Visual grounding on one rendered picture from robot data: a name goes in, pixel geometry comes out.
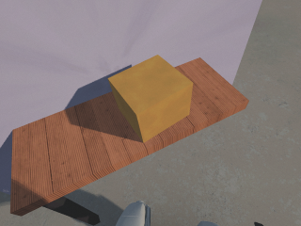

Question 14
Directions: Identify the table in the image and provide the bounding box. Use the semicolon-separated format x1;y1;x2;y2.
10;57;249;226

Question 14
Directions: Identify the left robot thigh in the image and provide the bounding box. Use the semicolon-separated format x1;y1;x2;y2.
116;202;151;226

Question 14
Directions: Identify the carton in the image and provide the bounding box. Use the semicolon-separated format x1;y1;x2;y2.
107;55;194;143

